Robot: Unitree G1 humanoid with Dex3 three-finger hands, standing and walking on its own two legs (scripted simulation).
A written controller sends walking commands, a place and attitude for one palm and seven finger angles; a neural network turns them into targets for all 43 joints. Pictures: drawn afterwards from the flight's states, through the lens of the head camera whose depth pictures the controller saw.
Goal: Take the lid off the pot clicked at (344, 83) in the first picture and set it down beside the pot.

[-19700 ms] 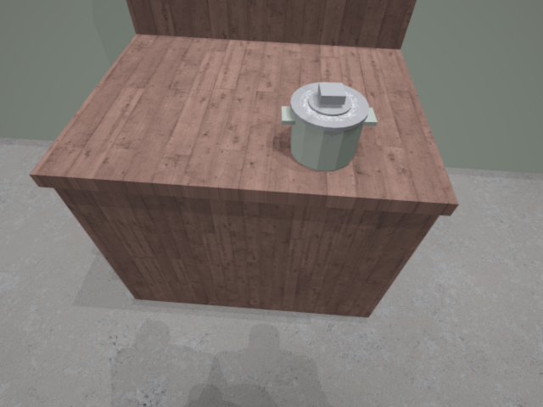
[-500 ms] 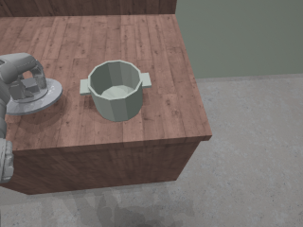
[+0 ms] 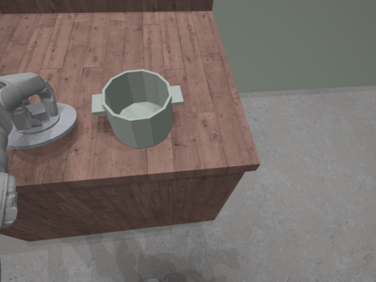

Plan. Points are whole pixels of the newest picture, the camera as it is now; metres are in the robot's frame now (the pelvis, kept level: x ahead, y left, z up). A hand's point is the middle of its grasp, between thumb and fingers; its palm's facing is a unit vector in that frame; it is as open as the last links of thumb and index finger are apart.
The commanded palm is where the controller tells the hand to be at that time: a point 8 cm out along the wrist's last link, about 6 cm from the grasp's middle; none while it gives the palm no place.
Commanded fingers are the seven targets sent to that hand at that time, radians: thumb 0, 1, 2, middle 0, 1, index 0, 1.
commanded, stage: lower the lid onto the table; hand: left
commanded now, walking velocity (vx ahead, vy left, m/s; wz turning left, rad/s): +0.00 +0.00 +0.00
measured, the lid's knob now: (33, 113) +0.47 +0.33 +0.05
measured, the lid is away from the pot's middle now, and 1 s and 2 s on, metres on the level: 0.23 0.25 0.25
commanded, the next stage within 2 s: open the fingers wide in 0.72 s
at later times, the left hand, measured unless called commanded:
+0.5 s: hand (29, 117) +0.46 +0.34 +0.04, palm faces -0.53 -0.13 -0.84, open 7.0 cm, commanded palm +0.51 +0.33 +0.10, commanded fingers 0.00 0.43 1.16 -0.80 -0.99 -0.83 -1.01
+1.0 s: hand (31, 122) +0.46 +0.34 +0.03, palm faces -0.46 -0.08 -0.88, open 6.9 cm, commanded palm +0.48 +0.33 +0.08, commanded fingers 0.00 0.36 0.93 -0.66 -1.00 -0.69 -1.01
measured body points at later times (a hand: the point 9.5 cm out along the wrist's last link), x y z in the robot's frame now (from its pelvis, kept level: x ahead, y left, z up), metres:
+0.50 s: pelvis +0.01 +0.01 -0.01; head +0.12 +0.03 +0.42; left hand +0.49 +0.34 +0.09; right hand -0.01 -0.28 -0.12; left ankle +0.00 +0.07 -0.73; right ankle -0.02 -0.15 -0.73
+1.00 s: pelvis -0.01 +0.02 -0.02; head +0.10 +0.04 +0.41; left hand +0.48 +0.34 +0.08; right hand -0.03 -0.26 -0.14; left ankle +0.00 +0.07 -0.73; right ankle -0.02 -0.15 -0.73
